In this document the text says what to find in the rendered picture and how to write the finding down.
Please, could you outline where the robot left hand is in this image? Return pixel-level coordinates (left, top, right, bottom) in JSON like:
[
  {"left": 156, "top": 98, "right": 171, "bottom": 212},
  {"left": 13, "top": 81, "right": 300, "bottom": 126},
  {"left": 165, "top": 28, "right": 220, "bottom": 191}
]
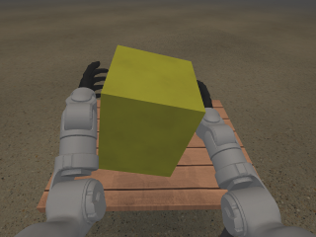
[{"left": 78, "top": 61, "right": 109, "bottom": 99}]

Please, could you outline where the robot right forearm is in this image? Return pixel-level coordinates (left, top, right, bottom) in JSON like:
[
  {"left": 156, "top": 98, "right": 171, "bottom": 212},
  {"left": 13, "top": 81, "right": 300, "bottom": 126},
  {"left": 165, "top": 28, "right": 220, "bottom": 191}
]
[{"left": 196, "top": 108, "right": 281, "bottom": 220}]

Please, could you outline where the robot left forearm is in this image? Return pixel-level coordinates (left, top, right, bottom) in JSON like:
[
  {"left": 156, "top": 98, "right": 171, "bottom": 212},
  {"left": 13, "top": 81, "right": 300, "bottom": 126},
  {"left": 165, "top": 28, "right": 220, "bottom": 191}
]
[{"left": 45, "top": 87, "right": 99, "bottom": 217}]

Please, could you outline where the robot right upper arm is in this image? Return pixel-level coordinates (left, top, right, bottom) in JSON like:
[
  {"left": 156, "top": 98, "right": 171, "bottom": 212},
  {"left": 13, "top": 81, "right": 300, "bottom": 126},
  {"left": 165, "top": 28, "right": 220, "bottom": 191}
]
[{"left": 220, "top": 186, "right": 316, "bottom": 237}]

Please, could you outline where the table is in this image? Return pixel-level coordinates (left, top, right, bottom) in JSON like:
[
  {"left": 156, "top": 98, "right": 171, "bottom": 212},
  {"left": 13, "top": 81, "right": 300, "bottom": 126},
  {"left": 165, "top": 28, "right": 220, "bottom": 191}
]
[{"left": 37, "top": 100, "right": 260, "bottom": 237}]

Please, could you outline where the robot left upper arm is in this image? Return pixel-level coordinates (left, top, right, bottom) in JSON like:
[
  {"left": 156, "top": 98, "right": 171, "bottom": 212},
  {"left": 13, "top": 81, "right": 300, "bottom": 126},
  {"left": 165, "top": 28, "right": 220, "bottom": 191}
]
[{"left": 14, "top": 178, "right": 107, "bottom": 237}]

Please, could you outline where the robot right hand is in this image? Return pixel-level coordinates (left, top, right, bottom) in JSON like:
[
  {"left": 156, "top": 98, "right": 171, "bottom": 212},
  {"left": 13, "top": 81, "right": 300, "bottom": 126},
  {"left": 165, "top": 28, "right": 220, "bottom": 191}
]
[{"left": 197, "top": 80, "right": 213, "bottom": 108}]

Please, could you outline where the carton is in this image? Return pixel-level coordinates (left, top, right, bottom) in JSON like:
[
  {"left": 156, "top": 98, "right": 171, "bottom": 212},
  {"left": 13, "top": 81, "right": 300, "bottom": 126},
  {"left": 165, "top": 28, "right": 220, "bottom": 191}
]
[{"left": 98, "top": 45, "right": 206, "bottom": 178}]

